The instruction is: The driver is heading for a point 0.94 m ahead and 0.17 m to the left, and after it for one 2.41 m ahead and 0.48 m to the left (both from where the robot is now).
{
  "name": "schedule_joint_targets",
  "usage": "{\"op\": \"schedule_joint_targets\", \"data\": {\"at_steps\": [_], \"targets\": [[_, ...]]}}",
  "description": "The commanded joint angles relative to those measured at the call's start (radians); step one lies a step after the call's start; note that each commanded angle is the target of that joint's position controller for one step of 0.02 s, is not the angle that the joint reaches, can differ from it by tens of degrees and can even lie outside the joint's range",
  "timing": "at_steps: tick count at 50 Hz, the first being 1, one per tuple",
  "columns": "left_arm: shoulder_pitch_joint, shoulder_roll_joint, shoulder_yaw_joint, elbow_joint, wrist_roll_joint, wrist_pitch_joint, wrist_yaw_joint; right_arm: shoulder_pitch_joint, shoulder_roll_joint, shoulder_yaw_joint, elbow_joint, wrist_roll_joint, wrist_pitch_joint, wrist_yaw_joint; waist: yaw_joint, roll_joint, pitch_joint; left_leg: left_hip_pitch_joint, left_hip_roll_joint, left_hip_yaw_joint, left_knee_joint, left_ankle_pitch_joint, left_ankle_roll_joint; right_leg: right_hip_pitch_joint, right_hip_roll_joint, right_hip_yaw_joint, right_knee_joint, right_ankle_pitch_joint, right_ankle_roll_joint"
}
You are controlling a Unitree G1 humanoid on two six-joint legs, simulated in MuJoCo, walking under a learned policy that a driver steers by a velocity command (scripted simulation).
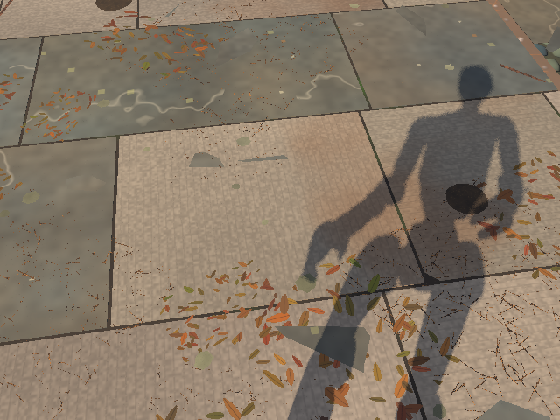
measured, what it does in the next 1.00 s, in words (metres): walks ahead: right foot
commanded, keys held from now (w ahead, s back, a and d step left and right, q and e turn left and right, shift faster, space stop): no key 0.62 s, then w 0.38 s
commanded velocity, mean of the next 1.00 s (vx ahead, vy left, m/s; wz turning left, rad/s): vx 0.12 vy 0.00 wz -0.03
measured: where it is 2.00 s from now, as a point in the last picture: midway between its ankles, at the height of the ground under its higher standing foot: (313, 331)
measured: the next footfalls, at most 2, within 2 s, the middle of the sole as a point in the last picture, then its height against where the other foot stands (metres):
right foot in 0.24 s outside the picture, level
right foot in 1.32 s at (364, 404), level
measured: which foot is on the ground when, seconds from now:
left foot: down 0.00-1.00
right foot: down 0.00-0.00, up 0.02-0.22, down 0.24-0.84, up 0.86-1.00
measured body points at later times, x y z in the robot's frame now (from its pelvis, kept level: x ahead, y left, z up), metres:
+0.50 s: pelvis +0.07 -0.01 +0.00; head +0.08 -0.02 +0.45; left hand +0.14 +0.24 -0.13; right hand +0.20 -0.27 -0.12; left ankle +0.12 +0.11 -0.73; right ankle +0.03 -0.14 -0.73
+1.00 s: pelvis +0.18 +0.01 +0.02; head +0.19 +0.02 +0.47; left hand +0.26 +0.29 -0.12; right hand +0.19 -0.25 -0.12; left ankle +0.13 +0.10 -0.73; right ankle +0.14 -0.13 -0.64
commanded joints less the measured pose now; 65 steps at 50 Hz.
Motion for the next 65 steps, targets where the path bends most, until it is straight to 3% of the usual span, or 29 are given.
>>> {"op": "schedule_joint_targets", "data": {"at_steps": [1,2,4,6,8,10,12,13,15,19,27,31,33,34,36,37,39,41,42,43,44,45,46,48,49,55,60,63,65], "targets": [[0.157,0.071,0.003,-0.019,0.004,-0.007,0.000,0.156,-0.097,-0.028,-0.031,0.002,0.010,-0.014,-0.060,0.223,-0.368,0.611,0.373,-0.401,-0.004,0.772,0.312,-0.267,-0.047,0.036,0.425,-0.225,0.081],[0.100,0.120,0.016,-0.037,-0.010,0.011,-0.001,0.149,-0.075,-0.013,-0.021,0.022,0.023,-0.008,-0.069,0.156,-0.319,0.547,0.362,-0.432,-0.056,0.513,0.297,-0.315,-0.074,0.060,0.472,-0.317,0.096],[0.029,0.108,0.021,-0.041,-0.016,0.059,0.009,0.044,-0.096,-0.013,-0.029,0.025,0.044,-0.005,-0.044,0.080,-0.163,0.350,0.305,-0.379,-0.151,0.060,0.223,-0.342,-0.121,0.034,0.458,-0.246,0.116],[0.038,0.079,0.018,-0.026,-0.010,0.085,0.019,-0.060,-0.116,-0.020,-0.044,0.012,0.062,-0.008,-0.007,0.136,-0.086,0.164,0.226,-0.289,-0.223,-0.189,0.162,-0.229,-0.139,-0.003,0.279,-0.149,0.120],[0.083,0.052,0.014,0.013,-0.001,0.080,0.018,-0.074,-0.116,-0.022,-0.038,0.010,0.075,-0.015,0.005,0.152,-0.099,0.097,0.172,-0.199,-0.226,-0.239,0.141,-0.093,-0.119,-0.047,0.130,0.021,0.105],[0.109,0.044,0.016,0.043,0.010,0.072,0.011,-0.058,-0.098,-0.017,-0.021,0.025,0.078,-0.021,0.014,0.129,-0.118,0.072,0.145,-0.150,-0.204,-0.357,0.110,0.012,-0.098,-0.085,-0.008,0.194,0.078],[0.050,0.075,0.016,0.014,0.031,0.067,0.015,-0.021,-0.064,-0.004,0.003,0.021,0.075,-0.020,-0.015,0.062,-0.067,0.047,0.102,-0.122,-0.166,-0.499,0.027,-0.015,-0.175,0.004,-0.107,0.175,0.031],[0.021,0.123,0.027,0.019,0.021,0.065,0.019,-0.005,-0.074,-0.010,0.001,0.018,0.075,-0.019,-0.060,-0.039,-0.017,0.110,0.048,-0.062,-0.139,-0.450,-0.004,-0.162,-0.180,0.026,-0.125,-0.025,-0.001],[-0.021,0.067,0.013,0.023,0.020,0.043,0.020,-0.025,-0.067,-0.009,0.008,0.015,0.070,-0.025,-0.061,-0.086,0.004,0.237,0.035,-0.041,-0.054,-0.297,-0.010,-0.276,-0.171,0.027,-0.179,-0.100,0.016],[0.006,0.063,0.011,0.047,0.008,0.007,0.020,0.006,-0.061,-0.011,0.049,0.023,0.069,-0.034,-0.054,-0.061,-0.025,0.257,0.036,-0.035,-0.007,-0.102,0.014,-0.201,-0.162,0.008,-0.140,0.115,0.047],[0.041,0.055,0.007,0.094,0.000,0.011,0.024,0.007,-0.067,-0.019,0.121,0.033,0.083,-0.038,-0.039,-0.015,-0.045,0.289,0.038,-0.032,0.025,0.074,0.008,-0.128,-0.146,-0.017,-0.106,0.301,0.041],[0.036,0.048,0.005,0.117,-0.001,0.014,0.023,0.006,-0.072,-0.022,0.159,0.035,0.091,-0.045,-0.040,-0.011,-0.043,0.302,0.038,-0.033,0.028,0.094,0.005,-0.110,-0.142,-0.026,-0.108,0.345,0.039],[0.062,0.055,0.010,0.143,-0.007,0.018,0.023,0.023,-0.063,-0.022,0.188,0.040,0.098,-0.047,-0.037,-0.042,-0.041,0.287,-0.006,0.015,0.059,-0.149,0.002,-0.110,-0.140,-0.016,-0.151,0.107,0.014],[0.060,0.079,0.017,0.143,-0.013,0.020,0.024,0.013,-0.066,-0.025,0.193,0.044,0.098,-0.048,-0.032,-0.080,-0.002,0.231,-0.036,0.046,0.101,-0.320,0.000,-0.125,-0.164,0.028,-0.187,-0.058,-0.022],[0.089,0.121,0.030,0.145,-0.023,0.009,0.024,-0.051,-0.069,-0.027,0.170,0.052,0.078,-0.042,-0.003,-0.156,0.108,0.042,-0.052,0.078,0.207,-0.416,0.001,-0.100,-0.296,0.216,-0.307,-0.300,-0.113],[0.092,0.140,0.036,0.150,-0.029,-0.003,0.026,-0.078,-0.063,-0.025,0.156,0.060,0.060,-0.037,0.002,-0.182,0.160,-0.025,-0.024,0.057,0.239,-0.398,0.017,-0.087,-0.364,0.305,-0.341,-0.314,-0.152],[0.074,0.128,0.037,0.155,-0.030,-0.027,0.026,-0.065,-0.057,-0.025,0.158,0.065,0.023,-0.022,-0.022,-0.191,0.184,-0.058,0.016,0.028,0.213,-0.394,0.049,-0.042,-0.401,0.320,-0.317,-0.127,-0.167],[0.003,0.111,0.034,0.142,-0.034,-0.029,0.019,0.083,-0.069,-0.039,0.223,0.070,0.004,-0.008,-0.101,-0.157,0.120,0.202,-0.008,0.049,0.040,-0.303,0.069,-0.117,-0.326,0.186,-0.230,0.029,-0.106],[-0.053,0.095,0.029,0.118,-0.032,-0.034,0.018,0.197,-0.118,-0.061,0.267,0.065,0.002,-0.008,-0.152,-0.091,0.074,0.375,0.013,-0.026,-0.016,-0.267,0.087,-0.210,-0.244,0.080,-0.089,0.187,-0.055],[-0.077,0.035,0.014,0.078,-0.025,-0.047,0.020,0.316,-0.225,-0.093,0.301,0.065,-0.001,-0.006,-0.174,0.174,0.017,0.557,0.177,-0.353,-0.149,-0.317,0.184,-0.390,-0.080,-0.104,0.255,0.203,0.034],[-0.080,0.035,0.014,0.062,-0.023,-0.064,0.022,0.398,-0.216,-0.082,0.312,0.053,-0.006,0.003,-0.198,0.270,-0.051,0.686,0.346,-0.691,-0.287,-0.294,0.286,-0.559,-0.031,-0.037,0.521,-0.140,0.057],[-0.067,0.068,0.026,0.068,-0.048,-0.074,0.013,0.321,-0.145,-0.055,0.299,0.043,-0.014,0.002,-0.142,0.157,-0.004,0.652,0.367,-0.642,-0.268,-0.293,0.273,-0.638,-0.093,0.034,0.651,-0.138,0.029],[-0.055,0.065,0.025,0.082,-0.058,-0.078,0.004,0.250,-0.112,-0.044,0.273,0.043,-0.019,0.002,-0.111,0.106,0.025,0.605,0.327,-0.528,-0.266,-0.278,0.238,-0.650,-0.139,0.029,0.671,-0.047,0.003],[-0.079,0.066,0.035,0.087,-0.043,-0.078,0.000,0.199,-0.079,-0.027,0.255,0.043,-0.018,0.002,-0.086,0.053,0.060,0.533,0.265,-0.349,-0.302,-0.176,0.184,-0.639,-0.208,-0.002,0.587,0.111,-0.012],[-0.078,0.058,0.037,0.088,-0.035,-0.072,-0.004,0.209,-0.067,-0.020,0.260,0.040,-0.011,0.000,-0.080,0.072,0.052,0.505,0.234,-0.283,-0.319,-0.118,0.168,-0.596,-0.218,-0.020,0.544,0.154,-0.004],[-0.258,-0.009,0.013,0.025,-0.025,-0.058,-0.016,0.270,-0.134,-0.025,0.271,0.035,0.009,-0.035,-0.109,0.060,0.085,0.419,0.190,-0.119,-0.381,0.031,0.168,-0.543,-0.190,-0.094,0.178,0.350,0.066],[-0.371,0.014,0.006,-0.015,-0.035,-0.061,-0.038,0.332,-0.137,-0.032,0.297,0.054,0.013,-0.039,-0.121,0.075,0.125,0.443,0.231,-0.083,-0.390,0.020,0.159,-0.474,-0.164,-0.094,0.011,0.442,0.040],[-0.342,0.057,0.019,-0.018,-0.034,-0.067,-0.049,0.312,-0.155,-0.044,0.295,0.055,0.022,-0.040,-0.070,0.079,0.087,0.530,0.263,-0.064,-0.300,0.221,0.133,-0.397,-0.141,-0.099,-0.029,0.377,-0.008],[-0.128,0.116,0.055,0.043,-0.032,-0.065,-0.042,0.285,-0.157,-0.045,0.284,0.048,0.036,-0.040,0.049,0.095,-0.054,0.506,0.217,-0.013,-0.037,0.538,0.096,-0.102,-0.078,-0.145,-0.023,0.334,-0.053]]}}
